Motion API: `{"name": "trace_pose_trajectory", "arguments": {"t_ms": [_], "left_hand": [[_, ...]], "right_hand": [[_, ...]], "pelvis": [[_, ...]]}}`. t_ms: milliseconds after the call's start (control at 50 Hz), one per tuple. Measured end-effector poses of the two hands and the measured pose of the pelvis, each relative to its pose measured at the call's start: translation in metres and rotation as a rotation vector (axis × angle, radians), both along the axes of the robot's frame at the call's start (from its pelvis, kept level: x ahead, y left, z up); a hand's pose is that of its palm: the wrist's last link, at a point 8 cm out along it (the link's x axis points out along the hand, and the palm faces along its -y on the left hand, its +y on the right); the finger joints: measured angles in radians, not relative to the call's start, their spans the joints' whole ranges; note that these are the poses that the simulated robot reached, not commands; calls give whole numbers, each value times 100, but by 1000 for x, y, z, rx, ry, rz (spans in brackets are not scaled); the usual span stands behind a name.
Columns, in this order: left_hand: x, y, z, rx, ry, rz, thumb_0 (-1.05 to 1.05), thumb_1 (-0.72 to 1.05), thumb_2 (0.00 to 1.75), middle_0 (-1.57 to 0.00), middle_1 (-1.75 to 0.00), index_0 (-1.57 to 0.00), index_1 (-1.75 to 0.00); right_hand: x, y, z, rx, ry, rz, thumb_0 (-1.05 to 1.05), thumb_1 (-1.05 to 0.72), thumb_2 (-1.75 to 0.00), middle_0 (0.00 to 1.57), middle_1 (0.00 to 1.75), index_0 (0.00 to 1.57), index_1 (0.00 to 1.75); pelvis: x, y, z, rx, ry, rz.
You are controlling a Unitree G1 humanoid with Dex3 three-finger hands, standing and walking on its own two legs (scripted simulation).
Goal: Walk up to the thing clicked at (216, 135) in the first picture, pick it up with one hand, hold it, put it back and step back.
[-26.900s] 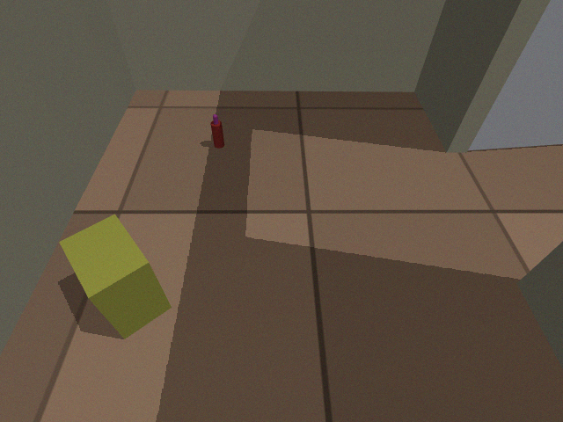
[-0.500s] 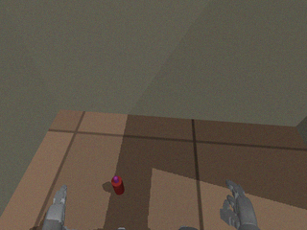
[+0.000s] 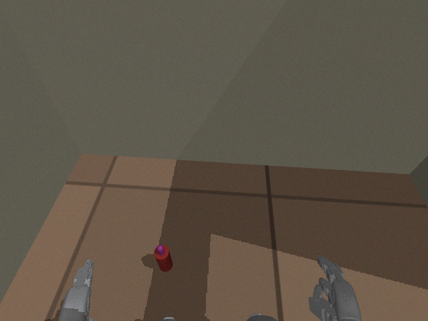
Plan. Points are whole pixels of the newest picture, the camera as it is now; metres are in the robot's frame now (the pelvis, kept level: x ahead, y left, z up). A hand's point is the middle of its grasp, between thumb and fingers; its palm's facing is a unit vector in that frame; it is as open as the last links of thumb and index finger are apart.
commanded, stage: home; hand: left
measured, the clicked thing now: (163, 256) +0.47 +0.18 -0.62
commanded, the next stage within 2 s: stand in 0.76 s
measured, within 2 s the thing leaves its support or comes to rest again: neither
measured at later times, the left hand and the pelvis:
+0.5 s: hand (112, 309) +0.17 +0.18 -0.05, palm faces +0.10 -0.96 -0.28, open 17.6 cm; pelvis +0.00 +0.00 +0.00, yaw +0 degrees
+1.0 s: hand (113, 308) +0.17 +0.18 -0.05, palm faces +0.10 -0.96 -0.28, open 16.8 cm; pelvis +0.00 +0.00 +0.00, yaw +0 degrees
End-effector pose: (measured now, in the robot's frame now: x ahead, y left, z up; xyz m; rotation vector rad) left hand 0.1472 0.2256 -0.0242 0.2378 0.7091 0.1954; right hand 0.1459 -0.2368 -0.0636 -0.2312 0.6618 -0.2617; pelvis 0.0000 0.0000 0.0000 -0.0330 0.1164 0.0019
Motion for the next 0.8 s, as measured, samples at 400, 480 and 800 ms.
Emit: {"name": "trace_pose_trajectory", "arguments": {"t_ms": [400, 480, 800], "left_hand": [[1, 1, -1, -3, 1, 2, -1, -58, 3, -5, -5, -5, -4], [2, 1, -1, -1, 1, 0, -1, -58, 3, -5, -5, -5, -4], [5, 0, -1, -4, 1, 2, -1, -57, 3, -5, -5, -5, -4]], "right_hand": [[4, 3, -1, 0, 0, 12, 1, -90, -90, 20, 30, 20, 30], [4, 3, -2, 0, 5, 9, 1, -90, -90, 20, 30, 20, 30], [5, 1, -2, -1, 8, 6, 1, -90, -90, 20, 30, 20, 30]], "pelvis": [[2, 0, 0, 0, 5, 2], [3, 0, 0, 0, 6, 1], [5, 0, 0, 2, 3, 0]]}}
